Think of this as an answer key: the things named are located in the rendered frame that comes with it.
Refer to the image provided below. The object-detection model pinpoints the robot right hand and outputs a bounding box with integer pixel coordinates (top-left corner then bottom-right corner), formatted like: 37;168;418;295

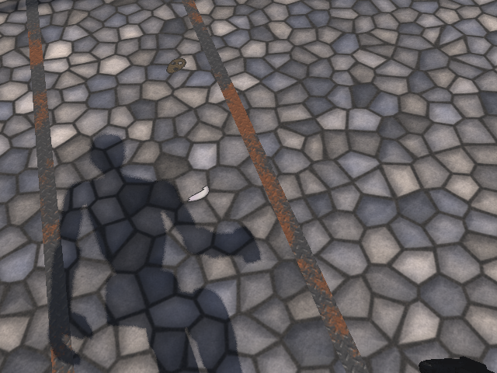
419;356;495;373

